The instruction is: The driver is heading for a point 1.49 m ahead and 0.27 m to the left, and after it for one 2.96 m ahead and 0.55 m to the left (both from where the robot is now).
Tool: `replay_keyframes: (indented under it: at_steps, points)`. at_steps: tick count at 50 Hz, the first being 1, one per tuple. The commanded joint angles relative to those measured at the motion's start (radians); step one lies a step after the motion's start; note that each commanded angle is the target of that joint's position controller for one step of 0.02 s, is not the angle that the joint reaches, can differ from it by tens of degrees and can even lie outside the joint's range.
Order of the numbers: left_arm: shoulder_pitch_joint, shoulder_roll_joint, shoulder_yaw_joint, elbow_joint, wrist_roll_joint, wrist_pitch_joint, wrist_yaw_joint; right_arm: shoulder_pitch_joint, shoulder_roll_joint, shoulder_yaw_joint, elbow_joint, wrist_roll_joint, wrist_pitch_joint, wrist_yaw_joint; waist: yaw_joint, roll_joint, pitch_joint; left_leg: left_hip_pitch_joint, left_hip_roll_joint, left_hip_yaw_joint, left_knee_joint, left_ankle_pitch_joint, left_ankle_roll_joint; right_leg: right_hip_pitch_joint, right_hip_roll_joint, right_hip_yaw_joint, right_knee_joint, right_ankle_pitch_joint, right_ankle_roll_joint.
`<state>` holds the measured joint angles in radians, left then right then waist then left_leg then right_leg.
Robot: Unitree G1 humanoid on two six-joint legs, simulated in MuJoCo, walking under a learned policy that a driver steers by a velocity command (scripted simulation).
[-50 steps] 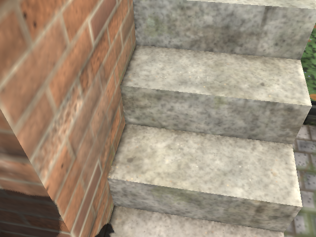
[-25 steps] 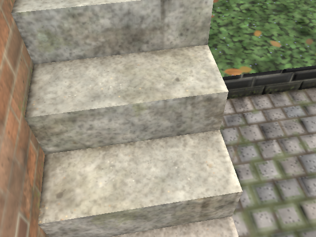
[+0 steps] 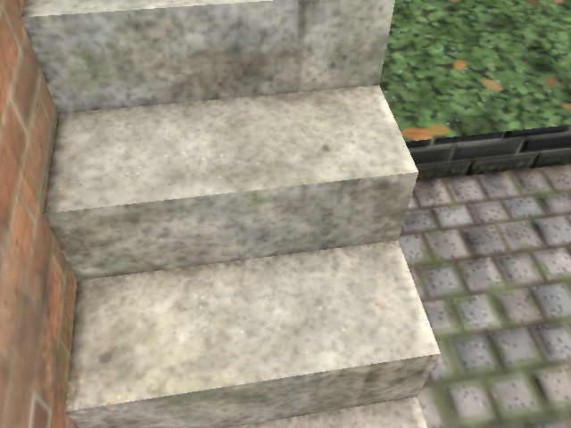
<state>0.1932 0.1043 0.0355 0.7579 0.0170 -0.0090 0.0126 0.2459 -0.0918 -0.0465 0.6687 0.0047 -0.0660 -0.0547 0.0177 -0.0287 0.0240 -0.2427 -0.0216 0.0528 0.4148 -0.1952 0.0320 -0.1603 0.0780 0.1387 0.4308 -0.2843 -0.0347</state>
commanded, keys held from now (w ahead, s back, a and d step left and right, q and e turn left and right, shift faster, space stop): no key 1.00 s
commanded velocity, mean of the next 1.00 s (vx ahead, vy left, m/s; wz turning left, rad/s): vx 0.02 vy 0.00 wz -0.01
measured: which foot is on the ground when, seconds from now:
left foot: down 0.00-1.00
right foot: down 0.00-1.00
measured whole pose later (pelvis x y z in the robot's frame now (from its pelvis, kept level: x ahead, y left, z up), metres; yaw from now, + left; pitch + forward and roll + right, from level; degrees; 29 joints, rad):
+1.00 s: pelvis -0.01 +0.00 +0.01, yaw +0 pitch -1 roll +0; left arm 0.21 0.23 0.00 0.97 -0.01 0.06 0.02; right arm 0.23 -0.24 0.03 0.98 -0.02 -0.09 0.02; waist -0.02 -0.02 0.01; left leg -0.16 -0.02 0.04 0.32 -0.14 0.02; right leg -0.08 0.07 0.15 0.33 -0.23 -0.03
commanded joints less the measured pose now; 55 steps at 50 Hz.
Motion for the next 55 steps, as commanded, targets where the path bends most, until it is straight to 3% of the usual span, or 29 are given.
replay_keyframes:
  at_steps: [1, 3, 4, 5, 6, 8, 11, 23, 24, 25, 32, 34, 46, 47, 49, 50, 51, 52, 53, 55]
  points:
    - [-0.013, 0.043, 0.014, -0.063, -0.001, -0.014, 0.002, 0.023, -0.048, -0.015, -0.058, -0.002, -0.009, -0.003, -0.007, 0.038, -0.097, 0.202, 0.162, -0.125, -0.010, 0.367, 0.018, -0.117, -0.137, 0.085, -0.070, 0.143, 0.007]
    - [-0.002, 0.043, 0.016, -0.057, -0.001, -0.011, 0.003, 0.024, -0.050, -0.018, -0.052, -0.003, -0.008, -0.003, -0.006, 0.031, -0.085, 0.196, 0.159, -0.124, -0.015, 0.349, 0.017, -0.118, -0.138, 0.084, -0.073, 0.144, 0.006]
    - [-0.043, 0.117, 0.030, -0.031, -0.060, 0.017, -0.005, -0.015, -0.155, -0.027, -0.049, -0.036, -0.028, 0.020, -0.031, 0.068, -0.118, 0.261, 0.150, -0.152, -0.050, 0.333, -0.003, -0.104, -0.160, 0.168, -0.083, 0.108, 0.011]
    - [-0.047, 0.125, 0.033, -0.038, -0.056, 0.027, -0.004, -0.023, -0.151, -0.032, -0.039, -0.034, -0.038, 0.034, -0.024, 0.056, -0.102, 0.251, 0.153, -0.159, -0.060, 0.331, -0.007, -0.100, -0.163, 0.161, -0.087, 0.096, 0.011]
    - [-0.028, 0.108, 0.030, -0.025, -0.038, 0.027, -0.004, -0.015, -0.144, -0.027, -0.003, -0.014, -0.044, 0.038, -0.005, 0.017, -0.099, 0.241, 0.166, -0.177, -0.068, 0.323, -0.006, -0.081, -0.166, 0.157, -0.095, 0.052, 0.018]
    - [-0.008, 0.102, 0.027, 0.008, -0.031, 0.030, -0.004, -0.027, -0.139, -0.020, 0.029, -0.006, -0.043, 0.040, -0.002, 0.005, -0.044, 0.226, 0.164, -0.179, -0.085, 0.313, -0.006, -0.092, -0.164, 0.158, -0.110, 0.057, 0.020]
    - [0.000, 0.112, 0.029, 0.042, -0.032, 0.036, 0.000, -0.032, -0.148, -0.017, 0.074, -0.015, -0.040, 0.042, -0.007, -0.002, -0.017, 0.213, 0.152, -0.170, -0.109, 0.254, -0.011, -0.080, -0.163, 0.158, -0.121, 0.088, 0.017]
    - [-0.023, 0.158, 0.017, 0.105, -0.025, 0.038, 0.004, -0.049, -0.205, 0.006, 0.200, -0.013, -0.042, 0.057, -0.012, 0.009, -0.022, 0.177, 0.148, -0.158, -0.130, 0.185, -0.024, -0.016, -0.164, 0.149, -0.132, 0.166, 0.012]
    - [-0.019, 0.172, 0.017, 0.115, -0.031, 0.045, 0.007, -0.060, -0.203, 0.012, 0.188, -0.025, -0.040, 0.059, -0.025, 0.029, -0.008, 0.175, 0.137, -0.145, -0.130, 0.183, -0.026, -0.023, -0.161, 0.150, -0.133, 0.193, 0.006]
    - [-0.020, 0.176, 0.016, 0.118, -0.030, 0.048, 0.008, -0.053, -0.204, 0.016, 0.197, -0.026, -0.039, 0.060, -0.027, 0.026, -0.016, 0.172, 0.136, -0.145, -0.130, 0.178, -0.026, -0.013, -0.161, 0.147, -0.133, 0.203, 0.003]
    - [-0.019, 0.186, 0.005, 0.139, -0.026, 0.055, 0.009, -0.043, -0.227, 0.034, 0.231, -0.023, -0.037, 0.064, -0.030, 0.012, -0.021, 0.149, 0.137, -0.144, -0.134, 0.149, -0.027, 0.009, -0.157, 0.138, -0.138, 0.210, 0.004]
    - [-0.007, 0.192, 0.001, 0.148, -0.033, 0.055, 0.009, -0.032, -0.235, 0.038, 0.241, -0.020, -0.036, 0.063, -0.031, 0.010, -0.020, 0.147, 0.133, -0.145, -0.142, 0.134, -0.029, 0.010, -0.151, 0.135, -0.146, 0.198, 0.005]
    - [0.008, 0.220, -0.019, 0.164, -0.027, 0.055, 0.012, -0.014, -0.252, 0.059, 0.268, -0.024, -0.034, 0.068, -0.037, 0.014, -0.011, 0.134, 0.131, -0.145, -0.143, 0.124, -0.027, 0.000, -0.146, 0.130, -0.153, 0.187, 0.009]
    - [-0.004, 0.220, -0.019, 0.161, -0.020, 0.056, 0.012, -0.029, -0.250, 0.060, 0.266, -0.027, -0.034, 0.070, -0.037, 0.015, 0.001, 0.128, 0.135, -0.145, -0.137, 0.133, -0.026, -0.007, -0.150, 0.131, -0.150, 0.198, 0.008]
    - [0.017, 0.226, -0.022, 0.167, -0.028, 0.056, 0.013, -0.008, -0.258, 0.062, 0.274, -0.023, -0.034, 0.070, -0.037, 0.017, -0.015, 0.135, 0.132, -0.146, -0.142, 0.129, -0.027, 0.001, -0.146, 0.128, -0.154, 0.184, 0.009]
    - [0.003, 0.225, -0.023, 0.163, -0.021, 0.056, 0.013, -0.026, -0.255, 0.063, 0.270, -0.026, -0.034, 0.071, -0.037, 0.017, -0.001, 0.128, 0.135, -0.146, -0.136, 0.137, -0.026, -0.007, -0.149, 0.130, -0.150, 0.195, 0.008]
    - [0.009, 0.221, -0.027, 0.165, -0.018, 0.058, 0.015, -0.019, -0.249, 0.067, 0.274, -0.029, -0.034, 0.070, -0.037, 0.018, -0.022, 0.133, 0.130, -0.143, -0.144, 0.085, -0.025, 0.003, -0.145, 0.128, -0.158, 0.166, 0.007]
    - [0.026, 0.155, -0.049, 0.150, 0.016, 0.030, 0.011, 0.041, -0.083, 0.107, 0.293, 0.005, -0.020, 0.036, -0.006, 0.032, 0.006, 0.092, 0.127, -0.154, -0.161, -0.009, 0.006, -0.015, -0.142, 0.077, -0.178, 0.172, -0.034]
    - [0.029, 0.159, -0.052, 0.155, 0.012, 0.019, 0.012, 0.014, -0.118, 0.106, 0.271, 0.002, -0.013, 0.021, -0.010, 0.038, 0.029, 0.089, 0.131, -0.160, -0.179, -0.064, 0.016, -0.030, -0.136, 0.085, -0.191, 0.158, -0.044]
    - [0.014, 0.172, -0.060, 0.144, 0.005, 0.006, 0.016, -0.004, -0.183, 0.091, 0.241, -0.008, -0.010, 0.013, -0.012, 0.037, 0.010, 0.088, 0.135, -0.173, -0.195, -0.100, 0.025, -0.022, -0.130, 0.079, -0.194, 0.154, -0.051]
Keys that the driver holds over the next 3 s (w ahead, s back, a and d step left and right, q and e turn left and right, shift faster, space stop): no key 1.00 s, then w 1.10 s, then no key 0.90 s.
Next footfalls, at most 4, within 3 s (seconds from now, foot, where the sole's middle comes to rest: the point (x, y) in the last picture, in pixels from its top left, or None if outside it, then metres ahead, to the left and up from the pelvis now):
none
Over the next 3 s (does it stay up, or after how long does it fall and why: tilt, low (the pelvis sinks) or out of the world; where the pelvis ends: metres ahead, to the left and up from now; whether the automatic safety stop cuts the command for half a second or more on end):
stays up -0.01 0.01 0.01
